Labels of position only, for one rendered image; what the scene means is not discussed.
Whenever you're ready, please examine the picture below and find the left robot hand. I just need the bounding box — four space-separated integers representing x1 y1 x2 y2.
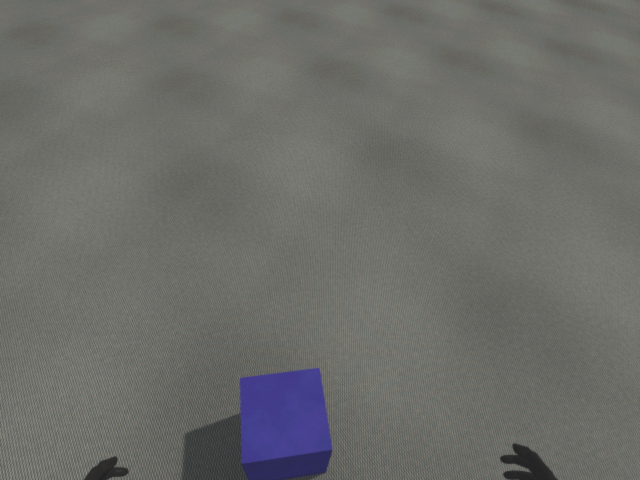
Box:
84 456 129 480

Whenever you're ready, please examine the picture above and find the carton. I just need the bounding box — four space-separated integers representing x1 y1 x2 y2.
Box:
240 368 333 480

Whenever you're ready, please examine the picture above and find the right robot hand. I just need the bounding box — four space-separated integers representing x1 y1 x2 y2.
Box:
500 443 558 480

